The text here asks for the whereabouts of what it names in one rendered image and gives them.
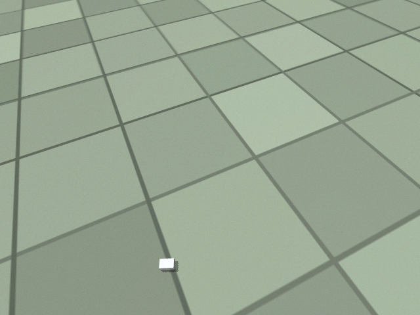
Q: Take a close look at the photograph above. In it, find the small box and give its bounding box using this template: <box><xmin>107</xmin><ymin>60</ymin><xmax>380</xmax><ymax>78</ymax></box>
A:
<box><xmin>159</xmin><ymin>258</ymin><xmax>175</xmax><ymax>270</ymax></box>

